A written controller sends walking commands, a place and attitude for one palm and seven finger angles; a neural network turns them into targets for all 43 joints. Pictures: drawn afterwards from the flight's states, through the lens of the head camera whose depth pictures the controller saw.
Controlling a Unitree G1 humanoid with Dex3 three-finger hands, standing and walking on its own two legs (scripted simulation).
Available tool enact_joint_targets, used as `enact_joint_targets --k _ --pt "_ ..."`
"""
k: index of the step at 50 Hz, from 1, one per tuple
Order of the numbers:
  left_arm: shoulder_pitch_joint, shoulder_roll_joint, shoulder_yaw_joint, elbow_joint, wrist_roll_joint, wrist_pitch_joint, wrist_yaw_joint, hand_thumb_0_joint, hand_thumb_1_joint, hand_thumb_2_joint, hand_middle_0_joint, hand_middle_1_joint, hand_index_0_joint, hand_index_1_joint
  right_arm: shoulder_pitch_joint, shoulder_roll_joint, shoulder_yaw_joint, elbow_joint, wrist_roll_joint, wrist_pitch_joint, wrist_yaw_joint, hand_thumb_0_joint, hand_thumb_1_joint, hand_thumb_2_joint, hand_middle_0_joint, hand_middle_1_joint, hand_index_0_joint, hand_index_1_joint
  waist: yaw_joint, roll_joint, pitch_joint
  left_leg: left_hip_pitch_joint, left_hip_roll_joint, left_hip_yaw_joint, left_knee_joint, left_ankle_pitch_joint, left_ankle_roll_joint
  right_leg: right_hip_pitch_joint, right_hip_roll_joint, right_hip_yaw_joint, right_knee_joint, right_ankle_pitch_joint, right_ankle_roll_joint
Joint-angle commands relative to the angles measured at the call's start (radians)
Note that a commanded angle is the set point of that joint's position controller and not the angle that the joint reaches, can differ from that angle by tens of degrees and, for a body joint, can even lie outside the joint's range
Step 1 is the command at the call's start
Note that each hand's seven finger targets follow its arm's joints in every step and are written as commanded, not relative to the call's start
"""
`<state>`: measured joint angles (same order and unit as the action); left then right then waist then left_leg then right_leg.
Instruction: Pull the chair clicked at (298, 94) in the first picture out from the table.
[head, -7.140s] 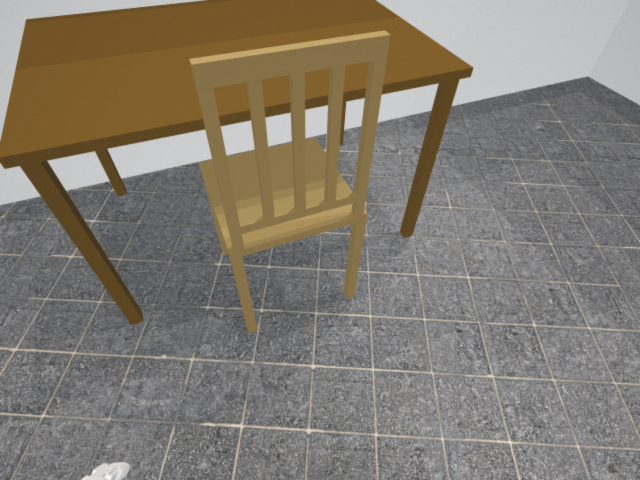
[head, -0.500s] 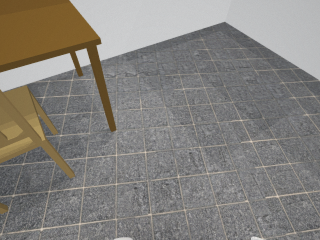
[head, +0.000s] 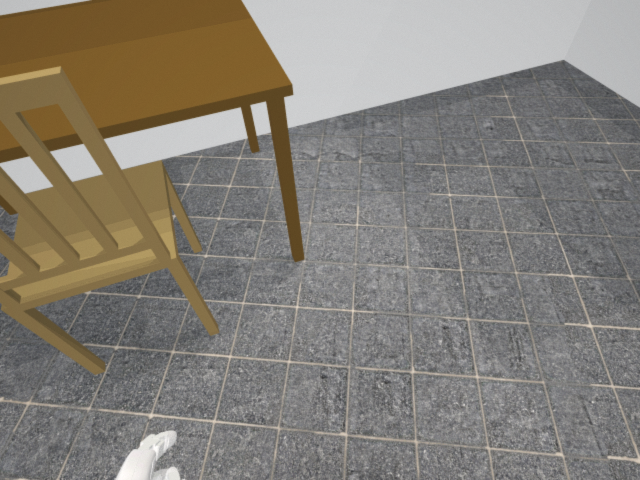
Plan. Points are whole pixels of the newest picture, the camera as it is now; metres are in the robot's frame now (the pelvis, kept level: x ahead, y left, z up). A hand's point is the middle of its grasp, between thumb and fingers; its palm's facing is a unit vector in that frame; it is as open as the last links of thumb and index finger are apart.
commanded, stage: turn to face it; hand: left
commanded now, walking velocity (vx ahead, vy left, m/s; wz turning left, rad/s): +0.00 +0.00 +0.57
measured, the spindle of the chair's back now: (22, 204) +0.59 +0.60 -0.05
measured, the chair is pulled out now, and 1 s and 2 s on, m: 0.00 0.00 0.00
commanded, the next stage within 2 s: take the last steps up to it in 0.48 s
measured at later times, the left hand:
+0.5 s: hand out of the picture -0.07 +0.25 -0.18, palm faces +0.30 -0.92 -0.26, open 7.4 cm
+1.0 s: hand out of the picture +0.02 +0.23 -0.15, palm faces +0.35 -0.91 -0.22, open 7.4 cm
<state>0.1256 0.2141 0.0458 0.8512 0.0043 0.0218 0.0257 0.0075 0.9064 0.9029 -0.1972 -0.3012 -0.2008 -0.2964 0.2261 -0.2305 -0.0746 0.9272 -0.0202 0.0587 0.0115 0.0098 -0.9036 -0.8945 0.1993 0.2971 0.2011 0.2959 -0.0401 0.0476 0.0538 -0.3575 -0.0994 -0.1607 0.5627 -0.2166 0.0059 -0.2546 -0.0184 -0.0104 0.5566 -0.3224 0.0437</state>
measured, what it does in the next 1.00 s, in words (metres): steps on the spot, turning left: left foot, then right foot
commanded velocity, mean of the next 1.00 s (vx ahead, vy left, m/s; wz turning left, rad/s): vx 0.13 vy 0.01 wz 0.24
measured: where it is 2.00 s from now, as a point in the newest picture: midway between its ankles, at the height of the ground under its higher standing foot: (263, 468)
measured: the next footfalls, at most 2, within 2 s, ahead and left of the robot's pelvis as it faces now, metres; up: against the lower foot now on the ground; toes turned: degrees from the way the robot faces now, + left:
left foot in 0.44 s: -0.01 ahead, +0.14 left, +0.00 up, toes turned +18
right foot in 0.94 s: +0.07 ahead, -0.05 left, +0.00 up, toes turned +15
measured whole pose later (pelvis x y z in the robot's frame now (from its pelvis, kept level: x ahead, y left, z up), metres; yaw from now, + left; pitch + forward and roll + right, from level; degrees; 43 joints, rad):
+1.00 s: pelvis +0.02 +0.04 +0.00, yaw +20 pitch -2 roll +0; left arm 0.24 0.15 0.03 0.98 0.03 -0.03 0.00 0.01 0.91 0.90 -0.20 -0.30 -0.20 -0.30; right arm 0.39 -0.20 -0.05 1.10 -0.03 0.02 0.00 0.01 -0.91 -0.89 0.20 0.30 0.20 0.30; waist -0.02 0.04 0.00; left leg -0.28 -0.04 -0.01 0.74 -0.43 0.05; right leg -0.18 -0.03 -0.10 0.53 -0.32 -0.02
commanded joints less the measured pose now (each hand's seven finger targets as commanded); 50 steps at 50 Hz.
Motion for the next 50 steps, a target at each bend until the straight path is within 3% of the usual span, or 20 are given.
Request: enact_joint_targets --k 1,4,6,13,18,20,21,22,23,28,32,35,39,44,45,46,47,48,49,50 --pt "0.104 0.259 0.064 -0.063 0.015 -0.02 0.022 0.0 0.9 0.9 -0.2 -0.3 -0.2 -0.3 -0.058 -0.137 -0.048 -0.125 0.0 -0.022 -0.007 0.0 -0.9 -0.9 0.2 0.3 0.2 0.3 0.068 -0.222 -0.092 -0.244 0.047 0.034 0.518 -0.351 -0.045 0.137 -0.477 0.354 -0.299 0.211 -0.209" --pt "-0.012 0.159 0.04 -0.077 0.01 -0.029 0.018 0.0 0.9 0.9 -0.2 -0.3 -0.2 -0.3 -0.02 -0.114 -0.048 -0.064 -0.004 -0.001 0.01 0.0 -0.9 -0.9 0.2 0.3 0.2 0.3 0.002 -0.195 0.003 -0.232 0.099 0.079 0.681 -0.191 -0.065 0.057 -0.32 0.124 -0.252 0.321 -0.158" --pt "0.026 0.15 0.036 -0.064 0.014 -0.036 0.015 0.0 0.9 0.9 -0.2 -0.3 -0.2 -0.3 -0.015 -0.092 -0.038 -0.059 -0.002 0.0 0.016 0.0 -0.9 -0.9 0.2 0.3 0.2 0.3 0.011 -0.211 -0.002 -0.23 0.103 0.115 0.659 -0.162 -0.078 0.09 -0.291 0.037 -0.224 0.413 -0.146" --pt "0.181 0.198 0.05 0.003 0.026 -0.026 0.011 0.0 0.9 0.9 -0.2 -0.3 -0.2 -0.3 -0.15 -0.066 -0.013 -0.084 0.006 -0.004 0.015 0.0 -0.9 -0.9 0.2 0.3 0.2 0.3 0.09 -0.262 -0.019 -0.134 0.109 0.204 0.358 -0.23 -0.082 0.18 -0.314 -0.023 -0.165 0.591 -0.156" --pt "0.189 0.219 0.057 0.029 0.028 -0.017 0.009 0.0 0.9 0.9 -0.2 -0.3 -0.2 -0.3 -0.124 -0.063 0.0 -0.073 0.014 -0.02 0.006 0.0 -0.9 -0.9 0.2 0.3 0.2 0.3 0.082 -0.308 -0.068 0.027 0.086 0.255 0.107 -0.199 -0.052 0.181 -0.318 -0.044 -0.08 0.669 -0.136" --pt "0.157 0.209 0.057 0.03 0.012 -0.014 0.007 0.0 0.9 0.9 -0.2 -0.3 -0.2 -0.3 -0.028 -0.1 -0.005 -0.043 0.009 -0.037 0.002 0.0 -0.9 -0.9 0.2 0.3 0.2 0.3 0.02 -0.214 -0.127 0.224 0.102 0.244 -0.153 0.04 -0.034 0.115 -0.281 -0.103 0.065 0.583 -0.07" --pt "0.172 0.163 0.049 0.01 0.002 -0.01 0.003 0.0 0.9 0.9 -0.2 -0.3 -0.2 -0.3 0.019 -0.193 -0.025 -0.037 0.0 -0.049 -0.003 0.0 -0.9 -0.9 0.2 0.3 0.2 0.3 -0.005 0.028 -0.19 0.42 0.28 0.043 -0.196 0.296 0.03 -0.076 -0.196 -0.158 0.256 0.298 -0.007" --pt "0.141 0.093 0.022 -0.022 0.0 -0.007 0.0 0.0 0.9 0.9 -0.2 -0.3 -0.2 -0.3 0.076 -0.276 -0.044 -0.028 0.006 -0.049 -0.013 0.0 -0.9 -0.9 0.2 0.3 0.2 0.3 -0.031 0.27 -0.202 0.485 0.501 -0.218 -0.191 0.787 0.164 -0.282 -0.091 -0.124 0.428 -0.325 0.046" --pt "0.112 0.116 0.02 -0.021 0.006 0.007 0.011 0.0 0.9 0.9 -0.2 -0.3 -0.2 -0.3 0.084 -0.271 -0.037 -0.017 0.008 -0.036 -0.017 0.0 -0.9 -0.9 0.2 0.3 0.2 0.3 -0.033 0.158 -0.184 0.408 0.523 -0.129 -0.156 0.781 0.217 -0.238 -0.113 -0.032 0.502 -0.345 0.026" --pt "0.133 0.117 0.031 0.059 0.01 0.017 -0.009 0.0 0.9 0.9 -0.2 -0.3 -0.2 -0.3 -0.09 -0.159 0.002 -0.045 0.003 -0.046 -0.036 0.0 -0.9 -0.9 0.2 0.3 0.2 0.3 0.04 0.132 -0.04 0.203 0.337 0.008 -0.231 0.472 0.153 -0.213 -0.097 -0.019 0.557 -0.113 0.03" --pt "0.134 0.091 0.022 0.075 0.015 0.013 -0.015 0.0 0.9 0.9 -0.2 -0.3 -0.2 -0.3 -0.014 -0.143 0.004 -0.018 0.002 -0.059 -0.035 0.0 -0.9 -0.9 0.2 0.3 0.2 0.3 0.024 0.091 -0.074 0.268 0.324 -0.031 -0.287 0.235 0.161 -0.222 -0.072 -0.033 0.477 -0.081 0.034" --pt "0.097 0.084 0.02 0.068 0.023 0.004 -0.025 0.0 0.9 0.9 -0.2 -0.3 -0.2 -0.3 0.037 -0.135 0.0 0.003 0.0 -0.066 -0.033 0.0 -0.9 -0.9 0.2 0.3 0.2 0.3 0.006 0.081 -0.035 0.264 0.333 -0.1 -0.354 -0.075 0.181 -0.261 -0.072 -0.035 0.42 -0.083 0.024" --pt "0.036 0.064 0.013 0.045 0.024 -0.013 -0.035 0.0 0.9 0.9 -0.2 -0.3 -0.2 -0.3 0.086 -0.129 -0.003 0.03 -0.007 -0.075 -0.033 0.0 -0.9 -0.9 0.2 0.3 0.2 0.3 -0.008 0.074 0.03 0.205 0.341 -0.168 -0.395 -0.261 0.204 -0.226 -0.066 -0.038 0.267 -0.117 0.001" --pt "0.156 0.035 0.012 0.09 0.022 -0.035 -0.037 0.0 0.9 0.9 -0.2 -0.3 -0.2 -0.3 0.074 -0.106 0.003 0.059 -0.004 -0.079 -0.033 0.0 -0.9 -0.9 0.2 0.3 0.2 0.3 0.057 0.044 -0.001 0.061 0.282 -0.122 -0.316 -0.316 0.166 0.074 -0.009 -0.076 -0.016 -0.031 -0.018" --pt "0.212 0.041 0.017 0.114 0.023 -0.043 -0.034 0.0 0.9 0.9 -0.2 -0.3 -0.2 -0.3 0.068 -0.091 0.008 0.065 -0.001 -0.08 -0.033 0.0 -0.9 -0.9 0.2 0.3 0.2 0.3 0.085 0.0 -0.001 -0.022 0.234 -0.084 -0.238 -0.337 0.134 0.201 -0.016 -0.068 -0.126 0.015 -0.023" --pt "0.275 0.086 0.026 0.136 0.028 -0.055 -0.026 0.0 0.9 0.9 -0.2 -0.3 -0.2 -0.3 0.075 -0.049 0.015 0.066 0.006 -0.085 -0.03 0.0 -0.9 -0.9 0.2 0.3 0.2 0.3 0.111 -0.103 -0.014 -0.149 0.163 -0.012 -0.086 -0.332 0.091 0.341 -0.105 0.046 -0.222 -0.085 -0.046" --pt "0.354 0.168 0.045 0.153 0.036 -0.061 -0.014 0.0 0.9 0.9 -0.2 -0.3 -0.2 -0.3 0.067 0.008 0.028 0.041 0.014 -0.091 -0.025 0.0 -0.9 -0.9 0.2 0.3 0.2 0.3 0.144 -0.334 -0.005 -0.329 0.051 0.147 0.179 -0.329 0.041 0.422 -0.34 0.365 -0.371 -0.309 -0.128" --pt "0.396 0.2 0.049 0.157 0.022 -0.056 -0.006 0.0 0.9 0.9 -0.2 -0.3 -0.2 -0.3 0.002 -0.052 0.012 0.007 -0.003 -0.085 -0.016 0.0 -0.9 -0.9 0.2 0.3 0.2 0.3 0.163 -0.274 0.056 -0.377 0.084 0.137 0.343 -0.345 0.029 0.307 -0.466 0.526 -0.477 -0.445 -0.206" --pt "0.347 0.176 0.048 0.15 0.018 -0.058 -0.003 0.0 0.9 0.9 -0.2 -0.3 -0.2 -0.3 -0.007 -0.064 0.001 0.01 -0.012 -0.083 -0.008 0.0 -0.9 -0.9 0.2 0.3 0.2 0.3 0.13 -0.182 0.088 -0.387 0.117 0.115 0.426 -0.277 0.029 0.23 -0.449 0.491 -0.497 -0.481 -0.223" --pt "0.305 0.144 0.043 0.152 0.015 -0.071 -0.002 0.0 0.9 0.9 -0.2 -0.3 -0.2 -0.3 0.003 -0.055 0.001 0.032 -0.013 -0.082 -0.003 0.0 -0.9 -0.9 0.2 0.3 0.2 0.3 0.11 -0.238 0.114 -0.377 0.141 0.11 0.467 -0.19 0.031 0.191 -0.397 0.443 -0.495 -0.407 -0.201"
